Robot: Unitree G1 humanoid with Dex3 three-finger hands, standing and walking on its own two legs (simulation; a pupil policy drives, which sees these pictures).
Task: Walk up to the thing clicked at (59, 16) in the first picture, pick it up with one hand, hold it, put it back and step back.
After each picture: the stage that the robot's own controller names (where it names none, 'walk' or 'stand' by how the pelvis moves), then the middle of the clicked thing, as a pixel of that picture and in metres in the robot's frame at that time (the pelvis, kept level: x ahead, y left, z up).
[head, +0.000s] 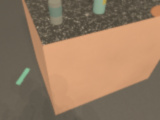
stand; (55, 11) +0.78 +0.13 +0.05
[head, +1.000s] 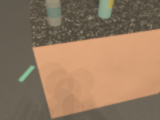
rise first; (54, 12) +0.71 +0.15 +0.08
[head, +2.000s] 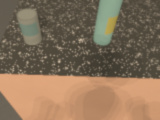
rise first; (30, 27) +0.52 +0.21 +0.09
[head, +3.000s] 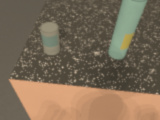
stand; (50, 39) +0.52 +0.13 +0.06
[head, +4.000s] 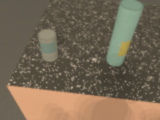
stand; (48, 45) +0.51 +0.13 +0.05
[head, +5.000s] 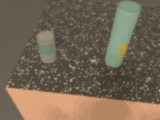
stand; (47, 47) +0.50 +0.14 +0.05
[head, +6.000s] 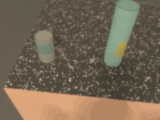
stand; (45, 47) +0.50 +0.15 +0.05
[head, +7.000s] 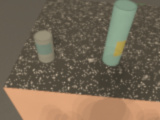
stand; (45, 47) +0.51 +0.15 +0.05
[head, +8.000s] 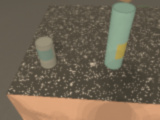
rise first; (46, 52) +0.49 +0.17 +0.06
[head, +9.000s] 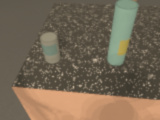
go down; (50, 48) +0.51 +0.16 +0.06
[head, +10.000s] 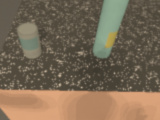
go down; (30, 41) +0.50 +0.16 +0.07
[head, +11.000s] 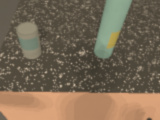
go down; (29, 41) +0.49 +0.15 +0.08
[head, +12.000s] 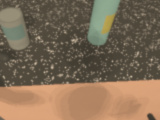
close in; (15, 30) +0.49 +0.17 +0.10
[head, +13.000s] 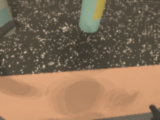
lift; out of the picture +0.53 +0.18 +0.12
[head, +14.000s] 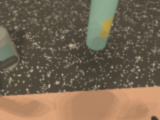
lift; (1, 49) +0.42 +0.20 +0.12
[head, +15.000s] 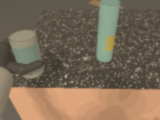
lift; (28, 54) +0.33 +0.15 +0.22
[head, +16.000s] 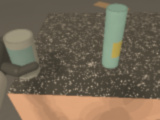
hold; (23, 54) +0.32 +0.16 +0.23
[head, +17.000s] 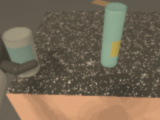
hold; (23, 52) +0.33 +0.16 +0.23
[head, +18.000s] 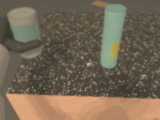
crouch; (26, 33) +0.37 +0.15 +0.26
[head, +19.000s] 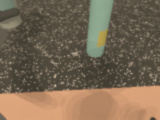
lower; (3, 4) +0.48 +0.18 +0.25
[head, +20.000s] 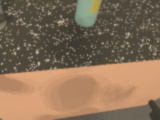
lower; out of the picture +0.53 +0.19 +0.13
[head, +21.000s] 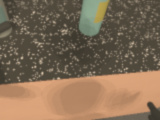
lower; out of the picture +0.52 +0.18 +0.13
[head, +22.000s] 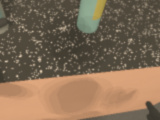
lower; out of the picture +0.53 +0.19 +0.13
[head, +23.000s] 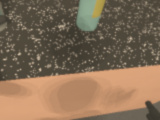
lower; out of the picture +0.53 +0.19 +0.13
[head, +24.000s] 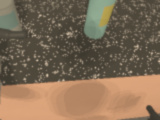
open; (6, 18) +0.51 +0.17 +0.12
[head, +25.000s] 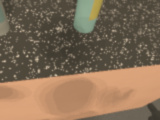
sink last; out of the picture +0.52 +0.18 +0.12
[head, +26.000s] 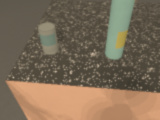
sink last; (48, 39) +0.54 +0.16 +0.10
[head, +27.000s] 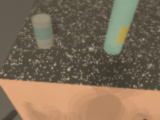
stand; (43, 31) +0.53 +0.16 +0.10
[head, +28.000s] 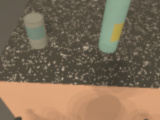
stand; (36, 31) +0.52 +0.17 +0.11
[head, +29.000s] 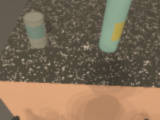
stand; (36, 30) +0.52 +0.17 +0.12
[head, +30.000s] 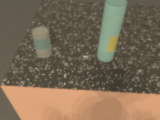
stand; (42, 42) +0.54 +0.17 +0.06
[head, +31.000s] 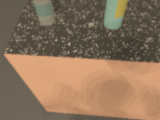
walk; (44, 8) +0.61 +0.16 +0.08
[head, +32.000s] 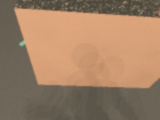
walk; out of the picture +0.87 +0.17 +0.07
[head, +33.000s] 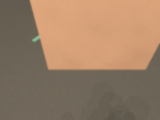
stand; out of the picture +1.18 +0.24 +0.07
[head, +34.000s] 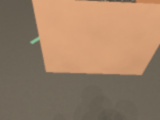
stand; out of the picture +1.18 +0.20 +0.05
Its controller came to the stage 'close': yes
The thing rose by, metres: 0.21
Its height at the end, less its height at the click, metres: +0.00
